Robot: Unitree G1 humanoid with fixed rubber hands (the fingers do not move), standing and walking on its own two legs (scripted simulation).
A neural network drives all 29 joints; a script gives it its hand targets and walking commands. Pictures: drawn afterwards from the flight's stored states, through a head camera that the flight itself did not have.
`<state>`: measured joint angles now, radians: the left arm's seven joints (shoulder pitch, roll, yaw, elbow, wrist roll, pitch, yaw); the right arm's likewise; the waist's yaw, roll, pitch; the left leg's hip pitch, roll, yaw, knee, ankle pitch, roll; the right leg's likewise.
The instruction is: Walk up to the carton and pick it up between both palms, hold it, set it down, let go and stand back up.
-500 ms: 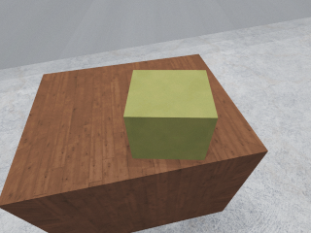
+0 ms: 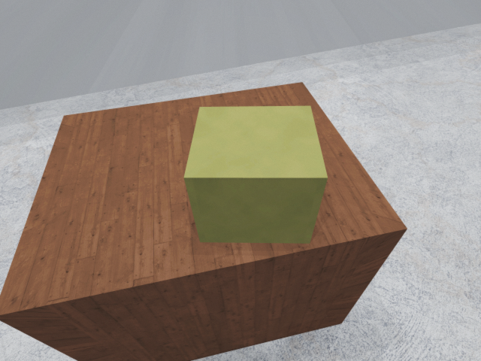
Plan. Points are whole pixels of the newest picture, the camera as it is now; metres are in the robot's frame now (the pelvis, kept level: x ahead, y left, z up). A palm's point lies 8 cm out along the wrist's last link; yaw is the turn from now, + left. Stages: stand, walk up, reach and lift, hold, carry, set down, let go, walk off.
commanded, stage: stand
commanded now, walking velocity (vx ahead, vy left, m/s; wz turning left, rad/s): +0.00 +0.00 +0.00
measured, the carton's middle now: (254, 175) +0.50 +0.00 +0.00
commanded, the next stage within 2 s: none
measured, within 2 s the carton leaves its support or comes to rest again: neither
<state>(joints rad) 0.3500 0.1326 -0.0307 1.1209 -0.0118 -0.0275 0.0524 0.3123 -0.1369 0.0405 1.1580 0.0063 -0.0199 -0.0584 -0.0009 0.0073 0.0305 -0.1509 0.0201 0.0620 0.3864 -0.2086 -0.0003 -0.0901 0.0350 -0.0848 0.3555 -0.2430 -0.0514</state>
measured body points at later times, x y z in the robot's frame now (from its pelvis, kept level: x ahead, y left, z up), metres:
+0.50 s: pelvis -0.01 -0.01 +0.00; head +0.01 -0.01 +0.45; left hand -0.04 +0.21 -0.16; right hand -0.04 -0.22 -0.17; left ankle +0.00 +0.12 -0.74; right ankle -0.03 -0.08 -0.75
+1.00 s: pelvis +0.02 -0.01 +0.00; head +0.03 -0.01 +0.45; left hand -0.02 +0.20 -0.16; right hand +0.02 -0.21 -0.17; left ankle +0.00 +0.12 -0.74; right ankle -0.03 -0.08 -0.74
